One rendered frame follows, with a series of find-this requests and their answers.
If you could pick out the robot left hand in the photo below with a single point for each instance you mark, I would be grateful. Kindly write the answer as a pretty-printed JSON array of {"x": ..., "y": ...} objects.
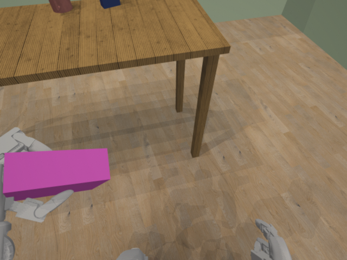
[{"x": 16, "y": 141}]

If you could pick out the table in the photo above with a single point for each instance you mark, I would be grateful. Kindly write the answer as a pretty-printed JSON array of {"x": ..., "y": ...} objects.
[{"x": 38, "y": 44}]

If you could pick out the left robot thigh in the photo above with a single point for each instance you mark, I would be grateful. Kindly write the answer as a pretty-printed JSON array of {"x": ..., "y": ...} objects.
[{"x": 133, "y": 254}]

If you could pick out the robot right hand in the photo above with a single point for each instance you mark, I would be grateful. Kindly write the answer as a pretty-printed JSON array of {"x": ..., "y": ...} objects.
[{"x": 275, "y": 249}]

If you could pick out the sponge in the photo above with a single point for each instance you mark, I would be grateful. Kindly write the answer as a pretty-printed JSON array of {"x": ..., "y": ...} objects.
[{"x": 47, "y": 173}]

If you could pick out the robot left forearm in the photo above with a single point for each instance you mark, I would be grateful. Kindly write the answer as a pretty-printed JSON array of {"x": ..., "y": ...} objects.
[{"x": 7, "y": 247}]

